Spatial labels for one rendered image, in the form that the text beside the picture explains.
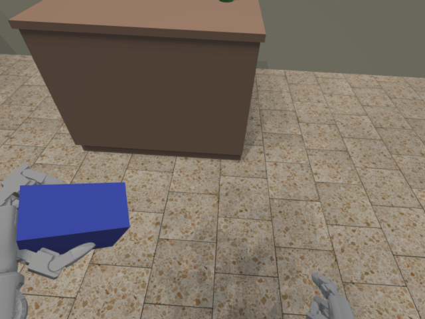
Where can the robot right hand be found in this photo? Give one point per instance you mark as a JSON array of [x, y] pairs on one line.
[[336, 307]]

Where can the robot left forearm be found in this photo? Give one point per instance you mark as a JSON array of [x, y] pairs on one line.
[[13, 305]]

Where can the robot left hand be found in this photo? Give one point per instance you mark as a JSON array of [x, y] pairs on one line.
[[45, 262]]

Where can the sponge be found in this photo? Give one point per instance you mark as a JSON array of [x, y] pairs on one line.
[[60, 217]]

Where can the table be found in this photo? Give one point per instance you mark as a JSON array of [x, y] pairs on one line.
[[153, 77]]

